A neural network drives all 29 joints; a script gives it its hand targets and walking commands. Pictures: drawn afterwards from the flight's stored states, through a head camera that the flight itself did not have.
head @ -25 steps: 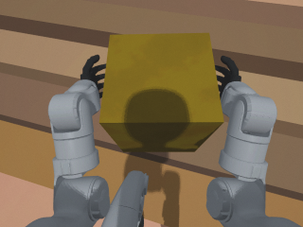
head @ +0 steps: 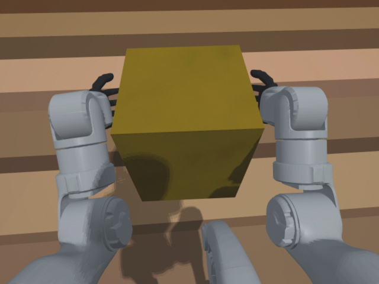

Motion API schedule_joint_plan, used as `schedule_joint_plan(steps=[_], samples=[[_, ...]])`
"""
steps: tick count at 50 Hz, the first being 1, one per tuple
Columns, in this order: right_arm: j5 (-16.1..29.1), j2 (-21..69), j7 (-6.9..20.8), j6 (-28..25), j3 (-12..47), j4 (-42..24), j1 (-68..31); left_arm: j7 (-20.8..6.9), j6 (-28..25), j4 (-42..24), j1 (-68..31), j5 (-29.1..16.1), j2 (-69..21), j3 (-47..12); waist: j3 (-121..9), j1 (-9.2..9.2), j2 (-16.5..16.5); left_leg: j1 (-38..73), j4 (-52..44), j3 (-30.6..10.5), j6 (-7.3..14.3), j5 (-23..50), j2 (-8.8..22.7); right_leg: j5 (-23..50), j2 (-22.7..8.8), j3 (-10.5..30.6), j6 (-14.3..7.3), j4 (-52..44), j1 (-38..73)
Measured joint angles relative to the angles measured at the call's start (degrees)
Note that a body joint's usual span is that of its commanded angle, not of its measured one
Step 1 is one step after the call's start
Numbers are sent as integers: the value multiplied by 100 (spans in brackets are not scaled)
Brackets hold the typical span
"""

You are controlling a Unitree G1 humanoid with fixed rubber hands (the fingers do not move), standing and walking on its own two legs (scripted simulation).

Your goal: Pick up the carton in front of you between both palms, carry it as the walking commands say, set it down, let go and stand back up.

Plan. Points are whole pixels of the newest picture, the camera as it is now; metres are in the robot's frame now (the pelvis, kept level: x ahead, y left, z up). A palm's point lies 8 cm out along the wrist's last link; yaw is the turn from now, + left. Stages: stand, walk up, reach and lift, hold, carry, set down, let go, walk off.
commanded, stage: carry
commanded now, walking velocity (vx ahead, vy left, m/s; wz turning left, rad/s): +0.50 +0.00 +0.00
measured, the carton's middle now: (186, 130) +0.39 -0.04 +0.12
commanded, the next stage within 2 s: none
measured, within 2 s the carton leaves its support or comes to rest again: neither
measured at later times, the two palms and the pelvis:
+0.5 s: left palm out of the picture +0.67 +0.13 +0.30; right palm out of the picture +0.70 -0.17 +0.30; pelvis +0.30 -0.06 +0.12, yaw +1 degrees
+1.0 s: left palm out of the picture +1.00 +0.11 +0.43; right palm out of the picture +0.97 -0.18 +0.43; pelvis +0.60 -0.01 +0.25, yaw +0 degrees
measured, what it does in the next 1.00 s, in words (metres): climbs: right foot 0.12 m higher, then left foot 0.13 m higher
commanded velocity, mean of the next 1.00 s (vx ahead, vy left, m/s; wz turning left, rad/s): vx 0.50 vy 0.00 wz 0.00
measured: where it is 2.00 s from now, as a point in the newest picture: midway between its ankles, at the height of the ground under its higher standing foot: (153, 70)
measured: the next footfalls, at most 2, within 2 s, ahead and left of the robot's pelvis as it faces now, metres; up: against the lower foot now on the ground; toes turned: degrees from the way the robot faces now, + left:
right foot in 0.16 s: +0.31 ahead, -0.17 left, +0.12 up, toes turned -6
left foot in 0.66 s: +0.65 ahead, +0.10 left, +0.25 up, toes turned +8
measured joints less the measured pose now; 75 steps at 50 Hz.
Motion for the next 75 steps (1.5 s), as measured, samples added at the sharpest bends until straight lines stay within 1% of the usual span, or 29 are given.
schedule_joint_plan(steps=[3,7,9,11,13,16,18,22,27,29,32,34,35,37,40,42,46,52,54,56,59,60,61,62,64,66,69,73,75], samples=[[-136,53,81,15,-136,91,74,1,3,190,8,44,-4,-109,-170,164,-85,595,-488,-165,-124,-82,163,-43,-263,-73,103,-304,-527],[-325,75,211,90,-270,201,264,59,-29,526,129,-20,-3,-408,-464,606,-3,1425,-1451,-192,-281,213,526,504,-356,-575,70,-3052,17],[-407,76,250,114,-365,178,420,105,-141,741,207,-115,-19,-586,-565,921,76,1422,-1126,-19,-447,328,798,-17,-93,-779,-47,-4014,926],[-416,9,288,106,-499,92,530,180,-288,863,247,-239,-65,-785,-427,1349,123,733,860,-283,-509,873,1005,386,139,-862,22,-4692,1619],[-455,-41,343,37,-636,-2,570,287,-461,799,366,-365,-146,-949,-123,1676,203,-443,3959,-1117,-580,663,539,370,220,-863,135,-4963,1972],[-550,82,351,70,-792,-345,729,432,-532,456,678,-569,-225,-1041,181,1866,315,-1772,6660,-1350,-335,515,-48,502,313,-819,243,-5850,2720],[-604,187,351,106,-794,-700,803,471,-535,188,732,-647,-234,-987,341,1836,273,-2464,7055,-1152,-212,395,-109,634,303,-792,289,-6482,3231],[-617,255,353,94,-699,-1348,751,480,-585,-329,578,-666,-271,-773,427,1709,169,-3487,6446,-702,-147,-189,129,730,211,-695,324,-7419,4065],[-556,130,353,112,-572,-1397,600,443,-559,-382,359,-590,-273,-655,45,1610,241,-4969,7565,-607,-79,-1383,451,558,93,-491,513,-8263,5073],[-583,108,344,159,-456,-1184,518,393,-450,-262,312,-574,-186,-609,-100,1475,189,-5220,6799,-434,-119,-1198,627,603,-58,-424,596,-8858,5631],[-561,43,291,221,-262,-699,347,331,-245,-13,215,-494,-89,-489,-345,1149,77,-4655,4525,-2,-11,-127,586,911,-349,-420,592,-9544,6257],[-497,42,254,178,-104,-304,290,252,-143,151,241,-412,-13,-379,-427,720,51,-3572,3352,151,-49,-333,280,1127,-569,-380,541,-8675,6074],[-454,41,220,152,-35,-147,254,197,-121,273,187,-359,40,-320,-356,464,-21,-3199,2952,235,-97,316,170,1375,-641,-172,527,-7565,5709],[-350,59,160,6,101,112,255,31,-160,493,112,-283,118,-176,-183,158,-161,-2880,2832,309,-110,370,67,1260,-207,650,560,-4390,4488],[-179,112,73,-42,239,94,559,-15,-97,448,264,-82,0,-18,28,-21,-272,-2151,2186,300,-134,209,-26,1238,371,738,374,-1504,3064],[-78,104,30,0,238,-95,688,-16,-25,223,369,-17,-94,-25,168,0,-229,-1650,1655,270,-165,254,-20,1185,436,462,238,-960,2334],[-34,110,-15,17,117,-495,607,14,-10,-241,351,-17,-145,-112,273,141,-86,-889,832,183,-213,315,77,705,238,20,88,-1416,1294],[-193,196,5,8,-62,-490,379,13,-30,-175,168,-138,26,-204,-86,253,-131,87,29,-45,-459,100,222,-499,-131,147,-4,231,-371],[-227,165,43,73,-115,-399,419,14,-28,54,132,-110,18,-286,-208,331,-129,549,-413,-147,-556,90,355,-291,-345,76,82,-261,-671],[-279,131,95,145,-178,-253,447,14,-22,285,146,-98,13,-404,-370,489,-60,1041,-1019,-174,-589,192,547,69,-470,-211,123,-1596,-543],[-390,86,178,204,-301,4,476,41,-88,721,143,-167,36,-604,-616,783,29,1405,-1336,-212,-665,428,841,521,-271,-634,0,-3770,444],[-411,64,200,195,-350,67,524,63,-150,854,175,-206,19,-677,-655,965,61,1287,-924,-243,-663,504,964,174,-93,-717,-45,-4286,1013],[-431,27,231,181,-410,113,552,91,-214,951,200,-241,-10,-757,-620,1175,109,990,-85,-338,-616,729,1099,409,45,-777,-11,-4720,1439],[-447,-24,273,138,-473,147,564,129,-299,999,231,-286,-45,-846,-526,1359,149,485,1366,-707,-660,741,1025,499,97,-803,80,-4793,1587],[-479,-94,336,73,-589,146,620,222,-444,960,400,-369,-156,-1004,-304,1606,251,-590,4408,-1364,-617,604,467,535,138,-799,206,-5059,1946],[-512,-56,340,102,-636,-2,718,288,-464,724,648,-480,-206,-1080,-132,1706,351,-1423,6267,-1397,-446,616,64,614,181,-768,287,-5582,2411],[-535,33,337,179,-575,-457,821,359,-422,294,774,-597,-213,-1028,93,1647,345,-2435,7069,-1054,-222,552,-90,769,160,-747,339,-6429,3117],[-513,77,308,168,-465,-996,725,367,-421,-201,610,-590,-226,-795,167,1490,260,-3358,6251,-646,-175,102,152,845,86,-694,388,-7262,3866],[-484,25,308,170,-452,-1065,640,366,-433,-250,485,-545,-264,-710,27,1447,306,-3852,6427,-581,-146,-259,315,794,90,-674,429,-7544,4171]])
